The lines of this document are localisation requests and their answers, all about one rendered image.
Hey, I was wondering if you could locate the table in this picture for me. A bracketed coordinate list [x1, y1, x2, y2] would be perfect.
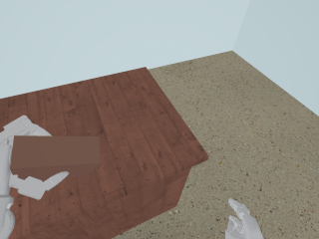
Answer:
[0, 67, 209, 239]

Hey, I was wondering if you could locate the left robot hand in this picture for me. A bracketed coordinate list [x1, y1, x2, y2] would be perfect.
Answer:
[0, 115, 69, 200]

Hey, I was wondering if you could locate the right robot hand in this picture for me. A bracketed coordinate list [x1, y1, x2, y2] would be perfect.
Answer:
[225, 198, 264, 239]

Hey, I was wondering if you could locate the sponge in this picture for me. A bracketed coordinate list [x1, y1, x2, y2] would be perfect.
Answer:
[10, 135, 101, 180]

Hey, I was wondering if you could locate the robot left forearm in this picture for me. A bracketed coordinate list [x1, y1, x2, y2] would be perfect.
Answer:
[0, 194, 15, 239]

